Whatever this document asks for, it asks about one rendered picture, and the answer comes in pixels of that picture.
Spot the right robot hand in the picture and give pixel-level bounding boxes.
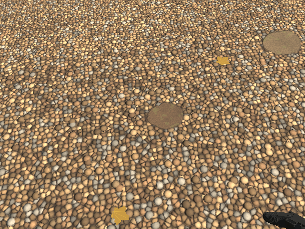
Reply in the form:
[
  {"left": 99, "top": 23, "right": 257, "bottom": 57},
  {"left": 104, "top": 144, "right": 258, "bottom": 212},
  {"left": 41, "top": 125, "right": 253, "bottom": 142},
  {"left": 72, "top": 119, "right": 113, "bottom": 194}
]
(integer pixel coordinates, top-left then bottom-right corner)
[{"left": 263, "top": 211, "right": 305, "bottom": 229}]

